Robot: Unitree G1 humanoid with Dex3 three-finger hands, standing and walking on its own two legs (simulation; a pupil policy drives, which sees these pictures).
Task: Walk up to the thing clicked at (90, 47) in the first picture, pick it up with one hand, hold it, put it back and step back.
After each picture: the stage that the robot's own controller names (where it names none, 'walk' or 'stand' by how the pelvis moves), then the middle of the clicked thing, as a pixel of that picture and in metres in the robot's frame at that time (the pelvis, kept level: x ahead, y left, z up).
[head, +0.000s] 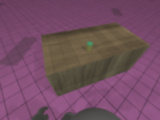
stand; (89, 47) +0.79 +0.02 -0.11
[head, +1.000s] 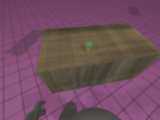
rise first; (88, 47) +0.70 +0.05 -0.08
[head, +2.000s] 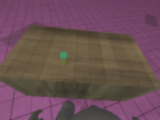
rise first; (64, 59) +0.48 +0.23 -0.07
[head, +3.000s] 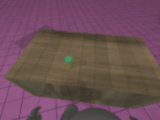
stand; (68, 62) +0.47 +0.19 -0.08
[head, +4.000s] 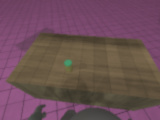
stand; (68, 66) +0.45 +0.19 -0.11
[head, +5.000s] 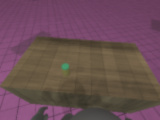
stand; (65, 70) +0.43 +0.21 -0.11
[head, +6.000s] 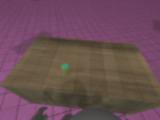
stand; (65, 70) +0.43 +0.21 -0.11
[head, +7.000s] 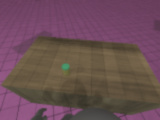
stand; (66, 70) +0.43 +0.21 -0.11
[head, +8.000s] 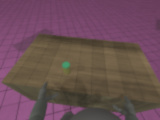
rise first; (66, 68) +0.44 +0.21 -0.11
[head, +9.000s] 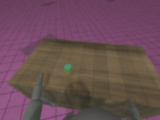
go down; (68, 70) +0.43 +0.21 -0.11
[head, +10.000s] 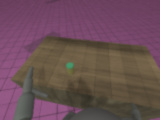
go down; (70, 69) +0.44 +0.20 -0.11
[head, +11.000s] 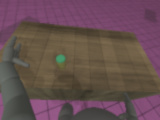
go down; (61, 62) +0.43 +0.19 -0.05
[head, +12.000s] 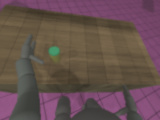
close in; (55, 55) +0.45 +0.20 -0.02
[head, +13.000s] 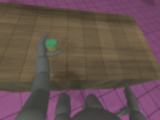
close; (52, 49) +0.48 +0.20 +0.01
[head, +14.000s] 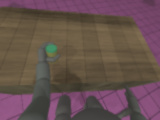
lift; (52, 54) +0.45 +0.21 +0.00
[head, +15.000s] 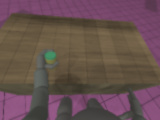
lift; (51, 61) +0.40 +0.23 +0.01
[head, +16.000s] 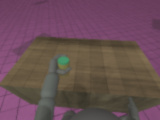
lift; (63, 67) +0.33 +0.17 +0.11
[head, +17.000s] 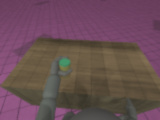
hold; (65, 68) +0.33 +0.16 +0.09
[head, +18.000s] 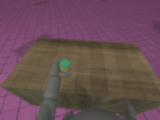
hold; (65, 69) +0.32 +0.16 +0.08
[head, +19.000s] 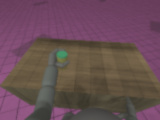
crouch; (62, 60) +0.37 +0.19 +0.11
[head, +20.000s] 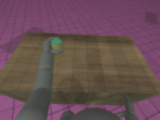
lower; (57, 49) +0.46 +0.21 +0.11
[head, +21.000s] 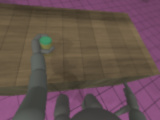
lower; (46, 47) +0.49 +0.22 +0.01
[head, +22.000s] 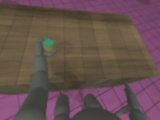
lower; (49, 49) +0.48 +0.21 +0.00
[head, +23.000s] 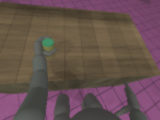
lower; (49, 48) +0.49 +0.21 +0.01
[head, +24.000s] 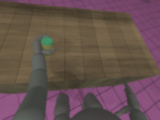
lower; (48, 47) +0.49 +0.21 +0.01
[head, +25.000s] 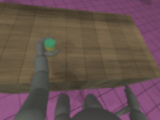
open; (50, 49) +0.48 +0.21 +0.01
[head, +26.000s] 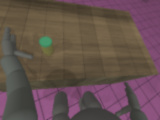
rise; (47, 46) +0.48 +0.21 +0.01
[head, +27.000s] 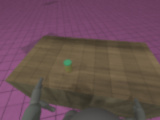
sink last; (68, 66) +0.45 +0.21 -0.06
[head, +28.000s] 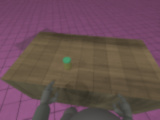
stand; (67, 63) +0.46 +0.21 -0.06
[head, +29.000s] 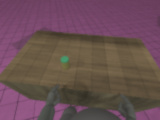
stand; (65, 63) +0.45 +0.21 -0.05
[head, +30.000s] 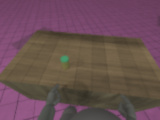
stand; (65, 63) +0.46 +0.22 -0.05
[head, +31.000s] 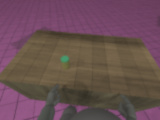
stand; (65, 63) +0.46 +0.21 -0.05
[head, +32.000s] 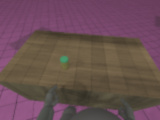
stand; (64, 63) +0.46 +0.21 -0.05
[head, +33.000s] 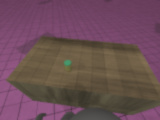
stand; (68, 66) +0.48 +0.21 -0.11
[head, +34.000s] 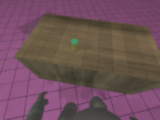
walk; (74, 45) +0.61 +0.14 -0.08
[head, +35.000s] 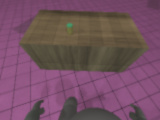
walk; (70, 29) +0.86 +0.26 -0.08
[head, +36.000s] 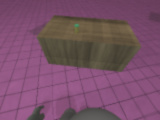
stand; (76, 29) +1.09 +0.24 -0.09
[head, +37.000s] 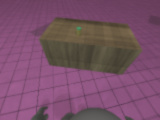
stand; (78, 31) +1.08 +0.20 -0.11
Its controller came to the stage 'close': yes
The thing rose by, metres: 0.22
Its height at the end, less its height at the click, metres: +0.00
